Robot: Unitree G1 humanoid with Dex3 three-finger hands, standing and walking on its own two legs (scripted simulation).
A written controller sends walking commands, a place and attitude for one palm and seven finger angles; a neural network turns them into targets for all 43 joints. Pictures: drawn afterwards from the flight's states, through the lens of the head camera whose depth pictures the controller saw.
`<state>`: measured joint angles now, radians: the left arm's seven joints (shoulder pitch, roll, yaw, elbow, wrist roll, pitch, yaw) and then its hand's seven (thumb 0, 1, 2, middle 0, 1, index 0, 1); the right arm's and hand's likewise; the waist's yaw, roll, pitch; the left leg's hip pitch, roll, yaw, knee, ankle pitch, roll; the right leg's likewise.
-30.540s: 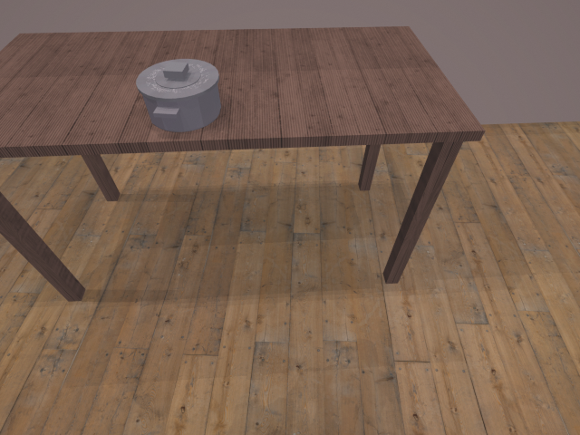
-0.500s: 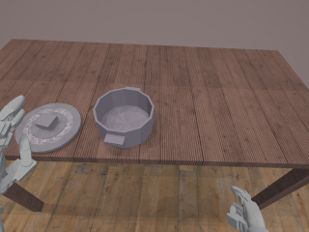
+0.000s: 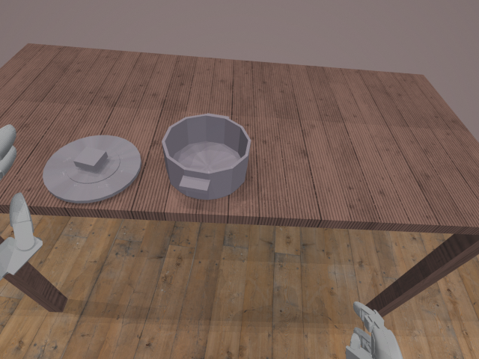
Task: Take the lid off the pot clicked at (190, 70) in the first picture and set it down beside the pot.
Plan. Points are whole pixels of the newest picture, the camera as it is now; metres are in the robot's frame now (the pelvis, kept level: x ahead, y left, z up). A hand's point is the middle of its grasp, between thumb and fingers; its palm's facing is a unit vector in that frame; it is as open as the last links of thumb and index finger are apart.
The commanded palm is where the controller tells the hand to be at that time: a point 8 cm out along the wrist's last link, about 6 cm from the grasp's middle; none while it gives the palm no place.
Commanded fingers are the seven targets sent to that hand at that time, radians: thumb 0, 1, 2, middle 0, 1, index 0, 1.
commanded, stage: step back with the hand held close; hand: left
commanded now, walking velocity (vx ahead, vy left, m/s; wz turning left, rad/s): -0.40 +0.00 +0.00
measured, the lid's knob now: (91, 158) +0.47 +0.33 +0.03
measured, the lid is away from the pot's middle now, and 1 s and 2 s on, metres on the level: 0.24 0.24 0.24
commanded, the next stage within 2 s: stop stepping back and stand still in 0.60 s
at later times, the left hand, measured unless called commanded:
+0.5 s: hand out of the picture +0.11 +0.24 +0.20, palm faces +0.35 -0.86 -0.36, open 7.4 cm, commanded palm +0.06 +0.29 +0.22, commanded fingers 0.00 0.90 0.90 -0.20 -0.30 -0.20 -0.30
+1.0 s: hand out of the picture +0.00 +0.26 +0.22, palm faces +0.32 -0.88 -0.36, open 7.4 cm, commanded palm -0.03 +0.31 +0.22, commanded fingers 0.00 0.90 0.90 -0.20 -0.30 -0.20 -0.30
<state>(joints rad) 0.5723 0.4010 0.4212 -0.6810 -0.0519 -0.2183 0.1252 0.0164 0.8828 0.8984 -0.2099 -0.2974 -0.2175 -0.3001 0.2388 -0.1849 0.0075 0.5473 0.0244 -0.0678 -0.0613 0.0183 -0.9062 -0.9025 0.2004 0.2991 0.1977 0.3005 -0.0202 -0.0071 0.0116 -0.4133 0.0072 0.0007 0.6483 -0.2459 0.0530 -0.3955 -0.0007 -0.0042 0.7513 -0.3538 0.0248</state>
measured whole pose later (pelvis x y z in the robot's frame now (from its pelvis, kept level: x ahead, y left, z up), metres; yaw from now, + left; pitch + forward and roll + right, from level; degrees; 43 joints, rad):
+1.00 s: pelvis -0.17 +0.04 +0.00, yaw -3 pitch +1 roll -3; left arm 0.60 0.44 0.39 -0.72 -0.06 -0.23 0.10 0.02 0.88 0.90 -0.21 -0.30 -0.22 -0.30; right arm 0.32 -0.20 0.01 0.63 0.02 -0.06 -0.06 0.02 -0.90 -0.90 0.20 0.30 0.20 0.30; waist 0.00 -0.05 -0.12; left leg -0.46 -0.01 -0.01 0.89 -0.35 0.02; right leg -0.16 0.01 0.01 0.50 -0.36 0.03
